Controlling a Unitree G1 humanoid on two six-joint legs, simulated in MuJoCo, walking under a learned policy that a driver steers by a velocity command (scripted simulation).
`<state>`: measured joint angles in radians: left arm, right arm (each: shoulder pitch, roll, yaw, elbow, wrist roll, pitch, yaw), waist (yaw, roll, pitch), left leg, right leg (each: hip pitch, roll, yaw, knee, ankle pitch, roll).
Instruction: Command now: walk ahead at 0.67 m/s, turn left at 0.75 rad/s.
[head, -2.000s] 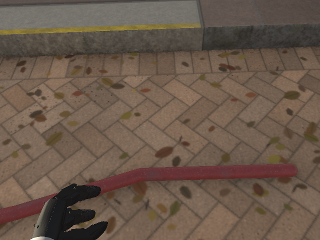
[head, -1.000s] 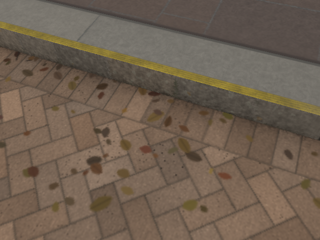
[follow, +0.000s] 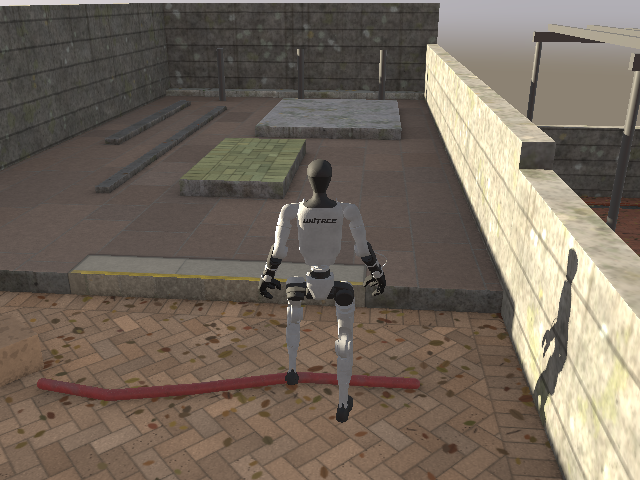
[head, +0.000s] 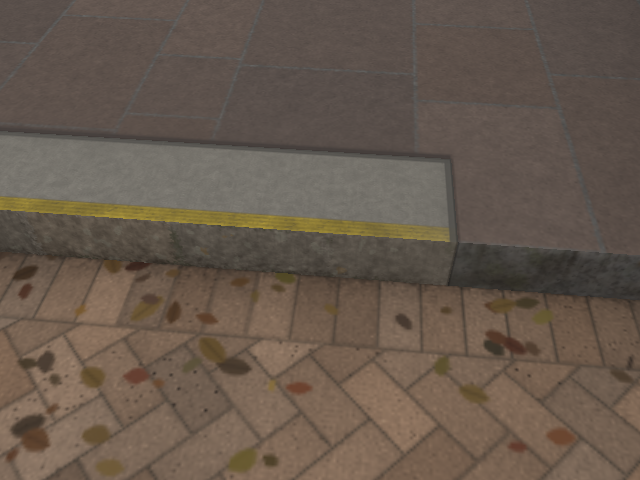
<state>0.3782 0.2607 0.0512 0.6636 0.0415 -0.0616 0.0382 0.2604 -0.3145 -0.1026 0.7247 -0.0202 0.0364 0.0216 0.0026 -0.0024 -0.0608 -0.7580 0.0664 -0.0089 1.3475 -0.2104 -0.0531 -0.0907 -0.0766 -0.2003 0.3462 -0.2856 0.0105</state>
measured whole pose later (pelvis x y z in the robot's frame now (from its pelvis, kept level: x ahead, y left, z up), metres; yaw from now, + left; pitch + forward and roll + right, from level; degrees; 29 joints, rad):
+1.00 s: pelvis +0.57 +0.32 -0.02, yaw +13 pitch +1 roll -1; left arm 0.33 0.27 0.07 0.81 0.03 0.01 -0.01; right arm 0.04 -0.22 0.02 0.64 -0.04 0.02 -0.03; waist 0.08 0.00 0.10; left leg -0.62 -0.01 -0.16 0.96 -0.35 -0.04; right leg -0.43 0.23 0.17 0.42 0.02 -0.08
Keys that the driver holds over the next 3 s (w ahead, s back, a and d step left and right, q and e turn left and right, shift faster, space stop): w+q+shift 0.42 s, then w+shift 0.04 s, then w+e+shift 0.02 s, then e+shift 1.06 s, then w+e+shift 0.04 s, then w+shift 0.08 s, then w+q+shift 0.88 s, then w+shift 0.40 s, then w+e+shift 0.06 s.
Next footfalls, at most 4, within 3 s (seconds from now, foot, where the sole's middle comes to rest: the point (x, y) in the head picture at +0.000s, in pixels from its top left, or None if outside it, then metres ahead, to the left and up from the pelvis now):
0.24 left None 0.26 0.23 -0.73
0.70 right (191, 398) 0.75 0.33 -0.78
1.10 left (111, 422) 0.68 0.50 -0.78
1.56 right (226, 467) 0.58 0.23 -0.78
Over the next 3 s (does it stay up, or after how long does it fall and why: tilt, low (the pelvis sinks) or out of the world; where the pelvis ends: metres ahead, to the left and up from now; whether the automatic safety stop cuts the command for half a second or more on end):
stays up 1.62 0.35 0.14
